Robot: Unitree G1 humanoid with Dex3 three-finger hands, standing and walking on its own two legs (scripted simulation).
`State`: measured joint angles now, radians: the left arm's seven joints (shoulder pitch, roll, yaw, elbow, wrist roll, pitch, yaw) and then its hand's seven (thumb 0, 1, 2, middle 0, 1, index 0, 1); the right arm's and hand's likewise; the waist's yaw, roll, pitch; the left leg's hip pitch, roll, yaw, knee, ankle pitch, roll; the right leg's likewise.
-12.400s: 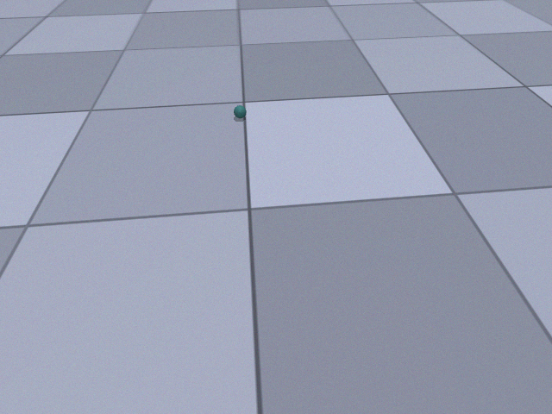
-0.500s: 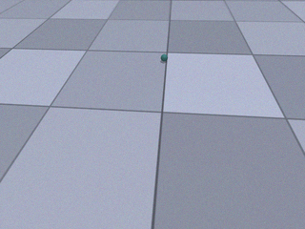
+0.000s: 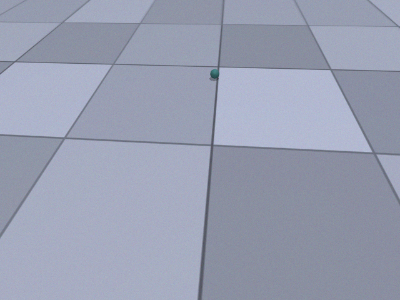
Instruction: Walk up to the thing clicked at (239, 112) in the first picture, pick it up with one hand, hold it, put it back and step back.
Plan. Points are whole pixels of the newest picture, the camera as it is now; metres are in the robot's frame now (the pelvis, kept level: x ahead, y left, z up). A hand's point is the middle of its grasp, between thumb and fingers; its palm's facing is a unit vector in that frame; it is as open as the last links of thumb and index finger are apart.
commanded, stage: stand
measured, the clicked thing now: (214, 73) +2.15 -0.09 -0.74
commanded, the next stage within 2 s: walk up in 0.76 s
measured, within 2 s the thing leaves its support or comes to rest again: neither
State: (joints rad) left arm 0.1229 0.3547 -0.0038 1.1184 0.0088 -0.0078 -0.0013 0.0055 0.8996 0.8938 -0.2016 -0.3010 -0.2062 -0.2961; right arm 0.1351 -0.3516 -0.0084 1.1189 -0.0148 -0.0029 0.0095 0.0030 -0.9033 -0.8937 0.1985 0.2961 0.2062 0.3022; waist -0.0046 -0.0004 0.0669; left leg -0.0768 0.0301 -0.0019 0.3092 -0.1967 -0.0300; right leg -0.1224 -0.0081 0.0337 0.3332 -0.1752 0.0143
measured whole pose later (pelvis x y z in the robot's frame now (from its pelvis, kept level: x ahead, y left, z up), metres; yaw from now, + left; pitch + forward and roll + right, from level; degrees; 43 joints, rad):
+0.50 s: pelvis +0.00 +0.00 +0.00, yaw +0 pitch -2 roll +0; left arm 0.12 0.36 0.00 1.12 0.01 -0.01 0.00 0.01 0.90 0.89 -0.20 -0.30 -0.21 -0.30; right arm 0.13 -0.35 -0.01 1.11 -0.01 0.00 0.01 0.00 -0.90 -0.89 0.20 0.30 0.21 0.30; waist -0.01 0.00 0.06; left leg -0.08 0.03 0.00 0.31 -0.20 -0.03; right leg -0.12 -0.01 0.03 0.33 -0.18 0.01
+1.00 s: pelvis +0.04 -0.01 -0.01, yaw -13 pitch +0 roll +2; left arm 0.23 0.44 0.05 1.06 0.00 0.00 -0.08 0.01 0.90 0.89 -0.20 -0.30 -0.21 -0.30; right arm 0.16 -0.47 -0.11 0.93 -0.05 -0.04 0.10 0.00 -0.90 -0.89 0.20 0.30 0.21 0.30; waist -0.02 0.07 0.00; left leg -0.03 0.08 0.22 0.42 -0.37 -0.01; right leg -0.45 -0.11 -0.05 0.82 -0.38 -0.02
